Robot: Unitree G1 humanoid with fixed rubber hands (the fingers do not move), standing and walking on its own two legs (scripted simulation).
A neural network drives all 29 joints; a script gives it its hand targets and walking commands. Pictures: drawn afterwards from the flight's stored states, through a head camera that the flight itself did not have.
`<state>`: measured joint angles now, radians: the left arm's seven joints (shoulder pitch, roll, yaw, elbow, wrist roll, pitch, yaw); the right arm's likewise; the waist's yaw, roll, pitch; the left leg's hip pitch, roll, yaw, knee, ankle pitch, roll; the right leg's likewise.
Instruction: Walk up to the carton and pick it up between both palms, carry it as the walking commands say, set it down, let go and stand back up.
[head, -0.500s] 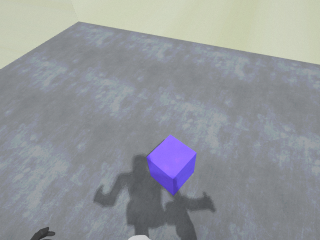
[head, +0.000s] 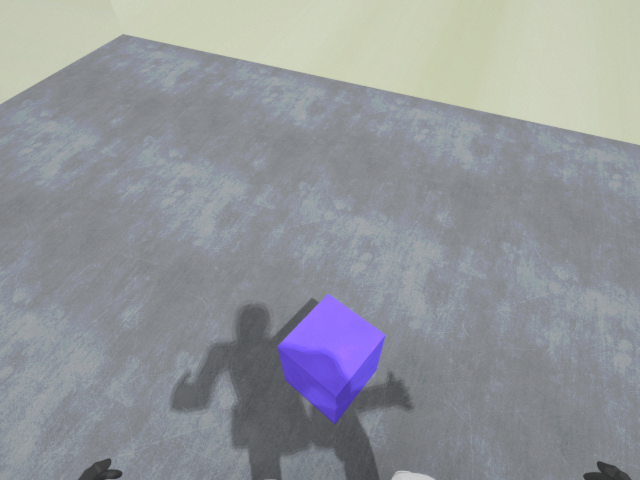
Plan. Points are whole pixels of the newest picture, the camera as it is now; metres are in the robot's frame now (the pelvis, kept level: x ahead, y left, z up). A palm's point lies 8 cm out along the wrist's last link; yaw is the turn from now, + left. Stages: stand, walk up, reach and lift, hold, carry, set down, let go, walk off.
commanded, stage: walk up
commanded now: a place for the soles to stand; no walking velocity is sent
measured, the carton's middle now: (331, 359) +0.52 +0.01 -0.62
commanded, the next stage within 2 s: none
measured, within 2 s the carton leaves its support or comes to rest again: neither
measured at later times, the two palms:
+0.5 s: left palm out of the picture +0.14 +0.32 -0.06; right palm (632, 476) +0.15 -0.33 -0.06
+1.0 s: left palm out of the picture +0.25 +0.49 -0.04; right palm out of the picture +0.07 -0.18 -0.09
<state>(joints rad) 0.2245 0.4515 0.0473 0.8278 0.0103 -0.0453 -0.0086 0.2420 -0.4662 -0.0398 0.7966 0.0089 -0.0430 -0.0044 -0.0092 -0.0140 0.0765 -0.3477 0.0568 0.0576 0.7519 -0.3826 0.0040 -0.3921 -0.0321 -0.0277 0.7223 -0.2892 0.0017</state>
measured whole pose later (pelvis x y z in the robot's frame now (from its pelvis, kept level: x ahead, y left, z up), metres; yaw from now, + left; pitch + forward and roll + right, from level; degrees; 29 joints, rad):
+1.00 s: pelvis +0.08 +0.16 +0.00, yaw -17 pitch -2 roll +0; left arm 0.35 0.51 0.07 0.82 0.01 -0.08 0.10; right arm 0.24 -0.46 -0.11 0.65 -0.06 0.07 0.10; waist -0.05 0.07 0.11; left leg -0.31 0.03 0.10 0.71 -0.38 0.05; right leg -0.51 0.00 -0.04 0.96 -0.46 -0.01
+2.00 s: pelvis +0.21 +0.32 +0.00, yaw -46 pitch -2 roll +0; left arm 0.19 0.46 0.09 0.83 0.02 0.00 -0.03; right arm 0.31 -0.48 -0.03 0.81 -0.02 -0.08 -0.04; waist -0.02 -0.01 0.07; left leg -0.35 0.10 0.10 0.77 -0.38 -0.01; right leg -0.41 0.01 0.01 0.86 -0.49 -0.04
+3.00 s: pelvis +0.16 +0.30 +0.01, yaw -42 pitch +0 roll +1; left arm 0.12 0.43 0.06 0.89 0.02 0.02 -0.01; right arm 0.21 -0.46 -0.04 0.93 -0.01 -0.01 -0.03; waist 0.02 -0.01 0.11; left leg -0.30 0.00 0.02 0.69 -0.45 0.03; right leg -0.35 0.00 -0.06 0.63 -0.27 -0.06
